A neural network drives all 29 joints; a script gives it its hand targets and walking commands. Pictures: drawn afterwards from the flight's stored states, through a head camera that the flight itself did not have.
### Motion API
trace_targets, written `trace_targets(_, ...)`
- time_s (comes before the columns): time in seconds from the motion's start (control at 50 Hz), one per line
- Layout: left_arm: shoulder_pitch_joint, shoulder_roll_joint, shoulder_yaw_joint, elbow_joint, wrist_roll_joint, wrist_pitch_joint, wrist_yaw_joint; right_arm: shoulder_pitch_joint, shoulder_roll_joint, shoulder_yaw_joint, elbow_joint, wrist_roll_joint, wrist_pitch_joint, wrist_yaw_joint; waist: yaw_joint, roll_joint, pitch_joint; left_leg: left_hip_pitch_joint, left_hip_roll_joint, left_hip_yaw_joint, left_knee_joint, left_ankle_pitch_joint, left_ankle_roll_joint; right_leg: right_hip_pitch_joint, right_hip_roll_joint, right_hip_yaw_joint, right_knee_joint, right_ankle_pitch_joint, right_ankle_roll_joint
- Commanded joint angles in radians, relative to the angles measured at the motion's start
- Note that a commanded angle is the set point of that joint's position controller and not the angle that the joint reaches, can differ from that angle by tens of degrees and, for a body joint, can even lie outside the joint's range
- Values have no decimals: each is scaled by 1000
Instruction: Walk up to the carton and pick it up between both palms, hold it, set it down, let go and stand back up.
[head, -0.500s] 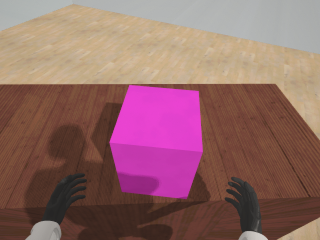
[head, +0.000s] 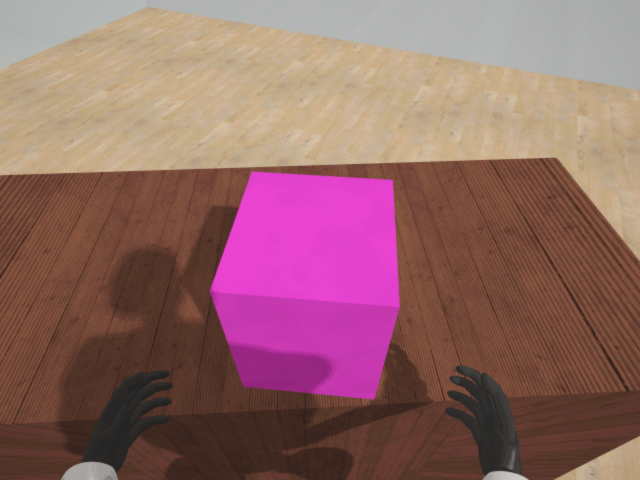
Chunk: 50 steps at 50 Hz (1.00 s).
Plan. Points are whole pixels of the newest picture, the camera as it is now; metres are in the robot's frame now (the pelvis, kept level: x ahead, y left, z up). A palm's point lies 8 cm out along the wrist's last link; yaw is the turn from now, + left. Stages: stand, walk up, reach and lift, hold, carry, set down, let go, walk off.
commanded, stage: set down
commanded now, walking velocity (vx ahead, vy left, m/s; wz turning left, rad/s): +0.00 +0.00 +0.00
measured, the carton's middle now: (314, 288) +0.40 +0.01 +0.01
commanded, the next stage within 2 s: let go in 1.18 s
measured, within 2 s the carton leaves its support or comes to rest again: neither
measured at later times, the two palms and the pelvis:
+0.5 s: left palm (118, 465) +0.19 +0.25 -0.03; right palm (494, 470) +0.16 -0.19 -0.03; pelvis +0.01 +0.00 +0.00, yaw +0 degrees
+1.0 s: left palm out of the picture +0.17 +0.24 -0.06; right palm (499, 473) +0.16 -0.21 -0.06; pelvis +0.00 +0.00 +0.00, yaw +0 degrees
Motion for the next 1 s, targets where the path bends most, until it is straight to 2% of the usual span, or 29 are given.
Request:
trace_targets(0.0, 3, 113, -14, -44, -22, -42, -2, -15, -93, 17, -20, -29, -36, 27, 76, 34, -3, -5, 10, 27, -153, 131, -42, 232, 14, 37, -35, -22, -45)
trace_targets(0.02, 3, 128, 2, -42, -18, -44, -5, -12, -108, 16, -50, -34, -42, 24, 77, 13, -42, 12, 5, 33, -146, 155, -43, 250, 13, 36, -41, 1, -42)
trace_targets(0.06, 4, 110, -17, -39, -15, -38, -2, -15, -116, 2, 7, -30, -42, 33, 65, 61, -38, 27, 3, 33, -143, 165, -51, 231, 16, 34, -37, -7, -50)
trace_targets(0.12, 17, 117, -13, -38, -5, -34, 12, -24, -122, -34, -6, -33, -58, 42, 72, 69, -54, 24, 15, 16, -145, 171, -57, 247, 24, 36, -33, 12, -49)
trace_targets(0.14, 18, 83, -20, -41, 22, -27, 27, -38, -151, -32, 57, -32, -57, 60, 76, 125, -20, 26, 21, 13, -153, 211, -70, 224, 35, 19, -23, 13, -58)
trace_targets(0.16, 25, 111, -14, -32, 5, -35, 12, -7, -132, -18, 21, -42, -80, 48, 57, 60, -62, 46, 15, 23, -130, 246, -61, 258, 25, 29, -28, 59, -45)
trace_targets(0.18, 16, 90, -28, -36, 19, -34, 24, -42, -155, -36, 72, -48, -80, 62, 68, 102, -47, 32, 28, 14, -141, 238, -72, 244, 41, 16, -17, 28, -53)
trace_targets(0.26, 7, 84, -55, -9, 0, -26, 19, -44, -145, -46, 47, -50, -92, 61, 40, 46, -69, 35, 18, 30, -141, 195, -59, 261, 36, 20, -24, 41, -42)
trace_targets(0.28, -3, 84, -39, -12, 12, -24, 26, -50, -141, -26, 63, -46, -94, 67, 60, 82, -64, 22, 2, 36, -138, 194, -63, 249, 26, 27, -24, 19, -47)
trace_targets(0.3, 0, 75, -45, -21, 23, -12, 28, -51, -155, -56, 82, -59, -98, 68, 43, 84, -41, 24, 7, 31, -139, 203, -69, 250, 28, 26, -24, 36, -49)
trace_targets(0.34, 33, 75, -25, -5, 42, -5, 32, -38, -166, -55, 108, -50, -108, 72, 62, 85, -45, 46, 10, 23, -133, 269, -78, 249, 35, 24, -26, 66, -54)
trace_targets(0.38, 10, 61, -37, 10, 37, -5, 39, -56, -163, -52, 123, -50, -106, 80, 60, 84, -58, 42, 13, 28, -140, 217, -69, 249, 40, 20, -20, 44, -53)
trace_targets(0.4, -4, 41, -52, 46, 52, 3, 34, -61, -169, -61, 155, -65, -97, 83, 43, 71, -26, 13, 24, 21, -166, 160, -59, 266, 45, 13, -19, 31, -47)
trace_targets(0.46, -9, 75, -39, 42, 37, 9, 35, -75, -180, -78, 146, -65, -96, 81, 51, 53, -43, 15, 14, 39, -156, 149, -63, 257, 34, 23, -17, 24, -42)
trace_targets(0.52, -39, 50, -51, 44, 63, 12, 55, -114, -181, -80, 202, -69, -98, 101, 54, 109, -30, -6, 28, 23, -173, 124, -65, 263, 46, 5, 6, 13, -46)
trace_targets(0.54, -27, 61, -43, 26, 38, 6, 50, -84, -160, -57, 155, -61, -103, 94, 57, 55, -61, 21, 11, 44, -154, 166, -58, 245, 32, 19, -10, 28, -44)
trace_targets(0.58, -39, 30, -66, 79, 63, 18, 59, -127, -222, -100, 259, -80, -92, 110, 47, 96, -29, -3, 29, 34, -172, 138, -70, 250, 58, -1, 6, 6, -48)
trace_targets(0.6, -28, 54, -61, 64, 46, 8, 51, -108, -177, -77, 187, -59, -105, 100, 45, 69, -45, -28, 22, 46, -164, 153, -52, 296, 44, 16, 2, 66, -36)
trace_targets(0.62, -22, 34, -62, 92, 71, 21, 60, -126, -211, -94, 258, -74, -91, 116, 46, 99, -25, 1, 27, 43, -174, 147, -66, 262, 56, 5, -3, 25, -48)
trace_targets(0.72, -48, 35, -53, 101, 87, 25, 80, -148, -211, -105, 302, -85, -100, 128, 49, 88, -48, -2, 24, 39, -162, 164, -69, 254, 52, 2, 6, 31, -47)
trace_targets(0.74, -53, 40, -57, 106, 98, 23, 76, -146, -218, -101, 296, -82, -100, 126, 39, 86, -38, -51, 39, 30, -178, 117, -53, 305, 62, 4, 26, 47, -39)
trace_targets(0.76, -39, 27, -60, 102, 96, 30, 81, -143, -214, -114, 330, -90, -95, 130, 34, 68, -39, -7, 29, 39, -169, 165, -64, 268, 53, 0, 8, 55, -41)
trace_targets(0.82, -77, 38, -66, 168, 88, 36, 69, -185, -213, -103, 376, -109, -97, 130, 25, 19, -37, 4, 9, 59, -153, 135, -56, 234, 36, 12, -9, 19, -36)
trace_targets(0.84, -63, 30, -52, 187, 94, 41, 71, -183, -225, -106, 368, -112, -102, 133, 40, -1, -26, 32, 6, 63, -152, 151, -61, 207, 40, 4, -13, 9, -43)
trace_targets(0.86, -79, 18, -70, 167, 99, 44, 79, -210, -231, -117, 388, -112, -103, 143, 41, 45, -18, 20, 15, 56, -163, 134, -67, 205, 45, -7, -3, 3, -44)
trace_targets(0.9, -105, 38, -69, 136, 92, 41, 93, -214, -229, -137, 379, -118, -108, 140, 29, 47, -81, 17, 20, 47, -147, 131, -74, 225, 45, -12, 20, 24, -39)
trace_targets(0.92, -86, 14, -66, 138, 119, 42, 105, -225, -244, -133, 422, -114, -114, 157, 44, 90, -62, 16, 32, 28, -163, 147, -81, 224, 52, -16, 20, 22, -52)
trace_targets(0.96, -91, 11, -81, 196, 112, 56, 104, -248, -247, -130, 442, -126, -100, 162, 37, 35, -33, -12, 39, 40, -181, 79, -55, 221, 52, -13, 20, 10, -46)
trace_targets(0.98, -88, 10, -84, 178, 115, 52, 105, -234, -237, -120, 444, -120, -107, 163, 38, 44, -37, -1, 29, 50, -176, 114, -61, 223, 44, -9, 15, 29, -40)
